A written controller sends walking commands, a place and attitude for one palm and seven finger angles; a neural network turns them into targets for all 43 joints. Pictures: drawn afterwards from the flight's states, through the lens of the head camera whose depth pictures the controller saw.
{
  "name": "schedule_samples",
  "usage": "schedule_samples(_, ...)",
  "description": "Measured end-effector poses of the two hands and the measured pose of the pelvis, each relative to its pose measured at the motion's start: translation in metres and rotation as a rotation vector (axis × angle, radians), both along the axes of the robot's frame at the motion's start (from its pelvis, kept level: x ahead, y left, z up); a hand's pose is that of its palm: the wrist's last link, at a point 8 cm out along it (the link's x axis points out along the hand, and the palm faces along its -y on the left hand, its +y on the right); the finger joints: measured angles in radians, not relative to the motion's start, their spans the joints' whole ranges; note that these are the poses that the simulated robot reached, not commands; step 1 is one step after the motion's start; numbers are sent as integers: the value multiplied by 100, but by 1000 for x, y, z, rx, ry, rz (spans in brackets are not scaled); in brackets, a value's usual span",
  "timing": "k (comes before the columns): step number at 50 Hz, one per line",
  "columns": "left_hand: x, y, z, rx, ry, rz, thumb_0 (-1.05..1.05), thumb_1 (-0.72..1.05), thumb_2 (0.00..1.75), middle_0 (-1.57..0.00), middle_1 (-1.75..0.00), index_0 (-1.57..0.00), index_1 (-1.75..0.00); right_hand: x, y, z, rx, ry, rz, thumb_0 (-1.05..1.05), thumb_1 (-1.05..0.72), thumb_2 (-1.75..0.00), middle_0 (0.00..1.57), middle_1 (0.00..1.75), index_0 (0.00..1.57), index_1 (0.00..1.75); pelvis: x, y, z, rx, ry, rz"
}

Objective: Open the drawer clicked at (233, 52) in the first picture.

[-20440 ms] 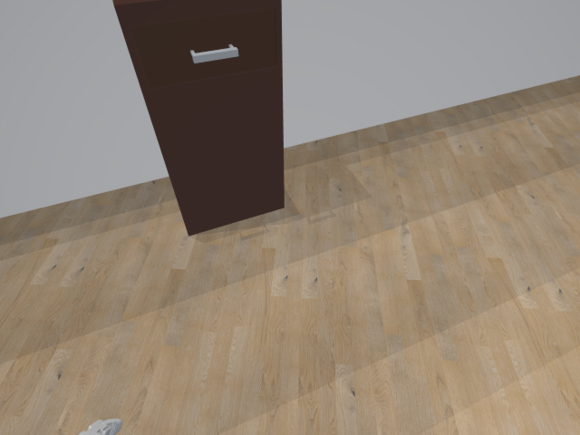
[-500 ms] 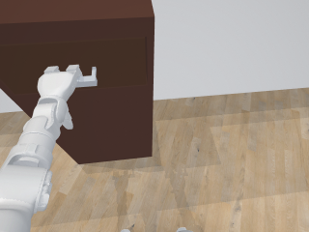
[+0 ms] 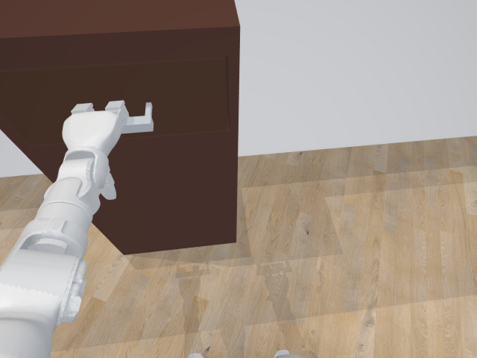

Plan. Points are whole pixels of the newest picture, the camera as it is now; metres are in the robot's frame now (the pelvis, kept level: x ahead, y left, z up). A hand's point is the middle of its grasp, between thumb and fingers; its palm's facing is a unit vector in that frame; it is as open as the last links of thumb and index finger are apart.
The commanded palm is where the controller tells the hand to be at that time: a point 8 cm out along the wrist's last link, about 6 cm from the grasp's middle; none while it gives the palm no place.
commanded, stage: close the thumb around the handle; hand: left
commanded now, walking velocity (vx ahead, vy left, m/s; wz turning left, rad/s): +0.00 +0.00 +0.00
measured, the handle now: (115, 118) +0.54 +0.22 +0.06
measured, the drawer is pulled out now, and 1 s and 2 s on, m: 0.00 0.00 0.06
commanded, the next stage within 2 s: pull the drawer open in 0.72 s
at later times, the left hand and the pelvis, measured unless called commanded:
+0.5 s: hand (107, 147) +0.48 +0.23 +0.04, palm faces -0.05 -0.01 -1.00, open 7.8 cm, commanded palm +0.47 +0.23 +0.09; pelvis +0.00 +0.00 +0.00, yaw +0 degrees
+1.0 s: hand (108, 147) +0.49 +0.23 +0.04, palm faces -0.04 -0.02 -1.00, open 5.5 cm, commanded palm +0.45 +0.23 +0.09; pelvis +0.01 +0.00 +0.00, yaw +0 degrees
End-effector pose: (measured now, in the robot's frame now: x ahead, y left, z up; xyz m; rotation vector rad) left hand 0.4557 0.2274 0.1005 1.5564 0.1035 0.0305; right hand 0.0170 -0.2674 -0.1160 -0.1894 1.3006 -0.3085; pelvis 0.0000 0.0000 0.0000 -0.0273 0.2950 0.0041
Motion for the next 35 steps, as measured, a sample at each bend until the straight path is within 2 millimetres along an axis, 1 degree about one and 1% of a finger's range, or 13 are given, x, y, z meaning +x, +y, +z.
schedule_samples(5, 0, 1, -1, 0, -11, -14, 0, -47, 31, -31, -119, -32, -120, -3, -5, 1, -17, 9, 5, 0, -90, -90, 20, 29, 20, 30, -2, -1, -1, 0, 6, 4)
schedule_samples(10, 1, 1, -2, 2, -25, -13, 0, -35, 36, -32, -121, -33, -121, -6, -9, 1, -26, 19, 7, 0, -90, -90, 20, 29, 20, 30, -3, -2, -3, -1, 15, 6)
schedule_samples(16, 4, 0, -2, 6, -21, 4, 0, -10, 47, -34, -124, -35, -124, -8, -9, 0, -23, 26, 4, 0, -90, -90, 20, 29, 20, 30, -3, -3, -3, -2, 19, 7)
schedule_samples(30, 12, 0, -2, 3, 7, 5, 0, 63, 78, -39, -132, -40, -132, -8, -6, 0, -14, 33, -7, 0, -90, -90, 20, 29, 20, 30, 2, -4, -2, -1, 25, 2)
schedule_samples(33, 12, 0, -2, 5, 3, -2, 0, 73, 83, -40, -133, -41, -133, -6, -6, -1, -14, 35, -6, 0, -90, -90, 20, 29, 20, 30, 4, -4, -2, -2, 28, 2)
schedule_samples(35, 12, 0, -3, 9, -3, -4, 0, 73, 83, -39, -133, -41, -134, -5, -6, -1, -13, 36, -3, 0, -90, -90, 20, 29, 20, 30, 5, -3, -2, -2, 29, 3)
